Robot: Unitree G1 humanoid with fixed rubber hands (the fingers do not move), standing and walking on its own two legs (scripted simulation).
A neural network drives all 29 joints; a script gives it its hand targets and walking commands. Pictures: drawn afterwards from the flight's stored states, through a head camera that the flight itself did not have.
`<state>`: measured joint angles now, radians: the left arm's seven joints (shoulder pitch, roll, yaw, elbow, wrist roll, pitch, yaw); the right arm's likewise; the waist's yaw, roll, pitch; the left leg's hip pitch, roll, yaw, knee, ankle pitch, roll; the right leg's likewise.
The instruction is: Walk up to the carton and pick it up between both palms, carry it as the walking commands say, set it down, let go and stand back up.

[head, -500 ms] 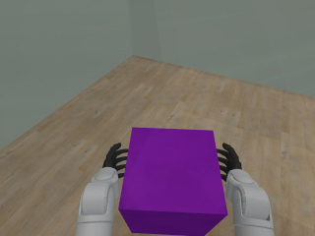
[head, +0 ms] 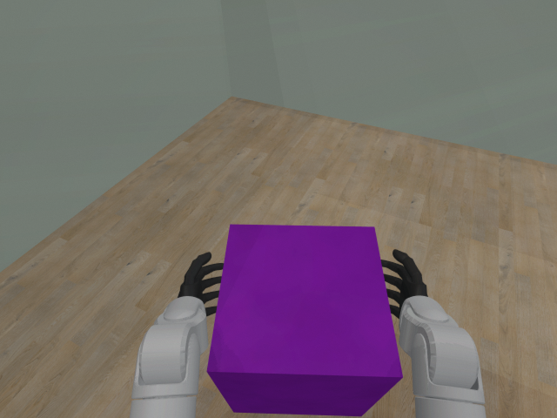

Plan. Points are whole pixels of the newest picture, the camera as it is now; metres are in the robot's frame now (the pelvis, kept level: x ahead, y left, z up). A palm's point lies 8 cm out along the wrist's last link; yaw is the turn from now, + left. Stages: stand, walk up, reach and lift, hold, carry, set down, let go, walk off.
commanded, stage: carry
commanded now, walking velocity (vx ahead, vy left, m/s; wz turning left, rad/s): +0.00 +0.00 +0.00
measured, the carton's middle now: (299, 325) +0.28 +0.00 -0.01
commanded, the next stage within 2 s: hold in 1.56 s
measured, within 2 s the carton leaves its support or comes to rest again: neither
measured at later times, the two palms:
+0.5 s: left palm (194, 300) +0.27 +0.15 +0.06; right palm (410, 301) +0.27 -0.15 +0.07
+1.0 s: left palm (189, 296) +0.29 +0.16 +0.05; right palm (395, 295) +0.29 -0.14 +0.06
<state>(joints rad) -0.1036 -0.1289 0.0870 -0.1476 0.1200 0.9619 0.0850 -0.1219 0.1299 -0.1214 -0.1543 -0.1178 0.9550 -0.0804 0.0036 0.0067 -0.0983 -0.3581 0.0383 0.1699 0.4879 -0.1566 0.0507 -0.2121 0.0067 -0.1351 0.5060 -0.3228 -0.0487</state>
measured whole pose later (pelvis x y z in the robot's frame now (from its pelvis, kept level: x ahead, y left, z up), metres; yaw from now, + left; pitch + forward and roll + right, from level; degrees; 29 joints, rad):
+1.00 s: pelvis +0.02 +0.02 +0.00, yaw -1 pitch +2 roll -1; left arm -0.14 -0.13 0.10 -0.02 0.17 0.90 0.06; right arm -0.15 0.13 -0.14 -0.02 -0.17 0.87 -0.04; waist 0.01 -0.01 -0.10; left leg -0.34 0.04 0.18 0.51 -0.20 0.07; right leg -0.18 0.00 -0.12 0.47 -0.32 -0.02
